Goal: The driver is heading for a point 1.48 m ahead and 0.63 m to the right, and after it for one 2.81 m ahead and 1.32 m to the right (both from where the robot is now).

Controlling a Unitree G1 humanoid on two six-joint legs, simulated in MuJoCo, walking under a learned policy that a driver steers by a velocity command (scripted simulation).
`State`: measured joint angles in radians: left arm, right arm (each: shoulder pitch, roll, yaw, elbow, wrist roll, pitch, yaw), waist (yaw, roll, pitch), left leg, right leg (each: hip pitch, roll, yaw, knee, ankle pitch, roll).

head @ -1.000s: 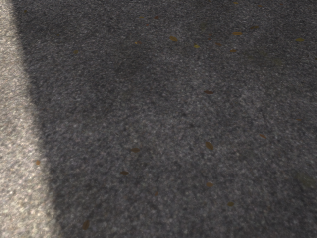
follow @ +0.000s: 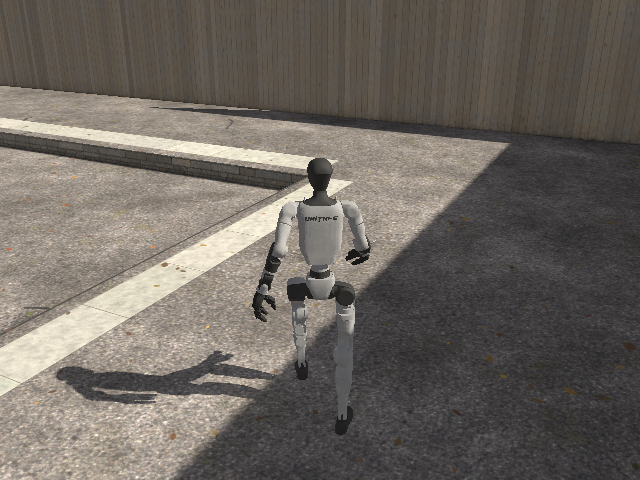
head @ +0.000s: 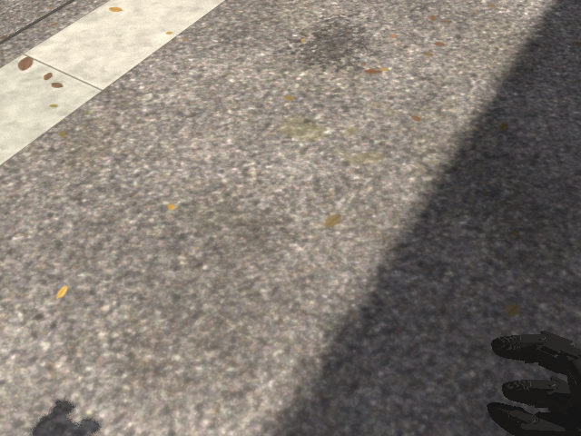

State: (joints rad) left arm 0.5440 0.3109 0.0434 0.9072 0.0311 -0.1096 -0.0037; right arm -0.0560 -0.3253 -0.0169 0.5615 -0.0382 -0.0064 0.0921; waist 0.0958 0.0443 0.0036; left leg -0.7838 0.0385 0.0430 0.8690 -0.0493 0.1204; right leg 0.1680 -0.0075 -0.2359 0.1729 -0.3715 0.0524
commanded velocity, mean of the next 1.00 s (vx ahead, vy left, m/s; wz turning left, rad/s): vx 1.00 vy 0.00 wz -0.69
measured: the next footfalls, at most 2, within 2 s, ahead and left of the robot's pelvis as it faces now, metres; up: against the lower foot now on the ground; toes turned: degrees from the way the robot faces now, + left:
left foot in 0.10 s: +0.28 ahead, +0.08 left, +0.00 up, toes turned +3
right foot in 0.54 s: +0.69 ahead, -0.13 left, +0.00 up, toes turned -22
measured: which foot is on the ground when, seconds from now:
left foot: up 0.00-0.08, down 0.10-0.54, up 0.56-0.94, down 0.96-1.00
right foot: down 0.00-0.10, up 0.12-0.52, down 0.54-0.94, up 0.96-1.00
